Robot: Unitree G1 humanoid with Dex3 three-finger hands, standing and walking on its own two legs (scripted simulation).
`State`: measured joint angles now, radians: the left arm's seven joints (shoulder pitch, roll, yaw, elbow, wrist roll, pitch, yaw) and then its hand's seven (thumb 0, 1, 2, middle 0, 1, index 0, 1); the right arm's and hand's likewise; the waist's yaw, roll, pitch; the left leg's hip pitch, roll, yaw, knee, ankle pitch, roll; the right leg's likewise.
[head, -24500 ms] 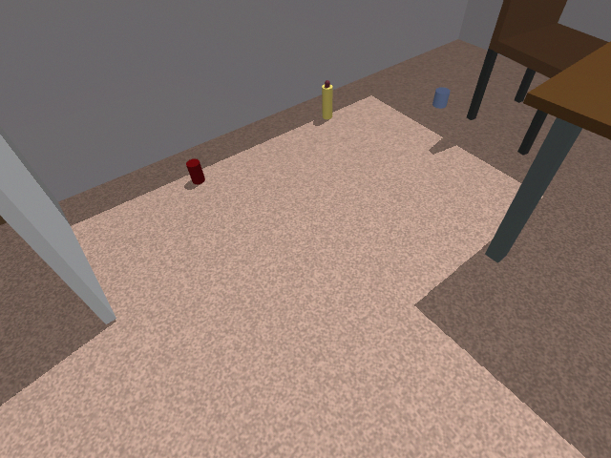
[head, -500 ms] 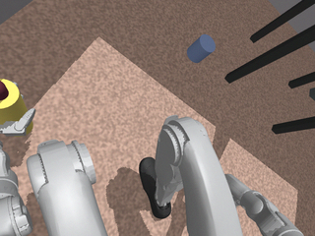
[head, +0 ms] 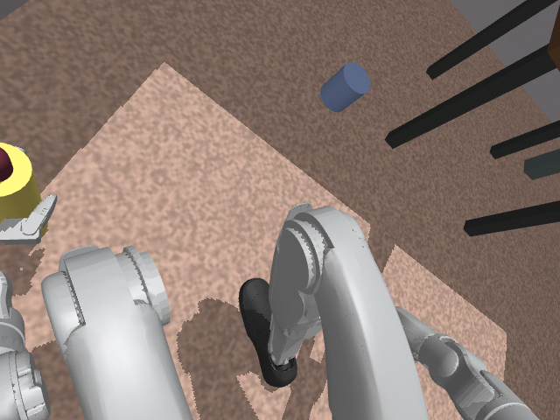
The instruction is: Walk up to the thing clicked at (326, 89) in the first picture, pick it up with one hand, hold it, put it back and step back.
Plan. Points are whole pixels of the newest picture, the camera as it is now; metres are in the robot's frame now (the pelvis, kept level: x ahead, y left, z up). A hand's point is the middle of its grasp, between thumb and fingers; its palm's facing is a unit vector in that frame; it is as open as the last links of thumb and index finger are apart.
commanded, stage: loosen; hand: left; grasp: from the side
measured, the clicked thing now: (8, 197) +0.41 +0.26 -0.17
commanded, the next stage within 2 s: open in 0.08 s
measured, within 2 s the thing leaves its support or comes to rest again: rests again in 0.90 s
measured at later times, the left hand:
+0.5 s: hand (12, 186) +0.42 +0.25 -0.15, palm faces +0.24 -0.97 +0.00, open 12.0 cm
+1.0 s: hand out of the picture +0.41 +0.31 -0.10, palm faces +0.27 -0.96 -0.04, open 17.0 cm
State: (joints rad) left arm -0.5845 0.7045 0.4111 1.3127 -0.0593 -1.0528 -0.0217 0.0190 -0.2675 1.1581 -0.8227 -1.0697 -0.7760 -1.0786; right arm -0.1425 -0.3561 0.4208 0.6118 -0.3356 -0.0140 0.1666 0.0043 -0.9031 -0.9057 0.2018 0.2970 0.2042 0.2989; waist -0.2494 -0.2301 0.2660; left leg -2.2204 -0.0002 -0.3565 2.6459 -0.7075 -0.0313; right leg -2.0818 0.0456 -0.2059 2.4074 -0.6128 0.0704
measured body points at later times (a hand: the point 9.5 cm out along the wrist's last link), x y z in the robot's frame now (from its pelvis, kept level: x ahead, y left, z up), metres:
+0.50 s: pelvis +0.00 +0.00 +0.00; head +0.21 +0.18 +0.35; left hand +0.40 +0.30 -0.15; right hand +0.17 -0.24 -0.04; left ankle +0.08 +0.13 -0.25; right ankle +0.14 -0.13 -0.25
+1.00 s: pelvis +0.00 +0.00 +0.01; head +0.20 +0.18 +0.37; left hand +0.39 +0.36 -0.09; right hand +0.17 -0.24 -0.04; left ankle +0.08 +0.13 -0.25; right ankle +0.14 -0.13 -0.25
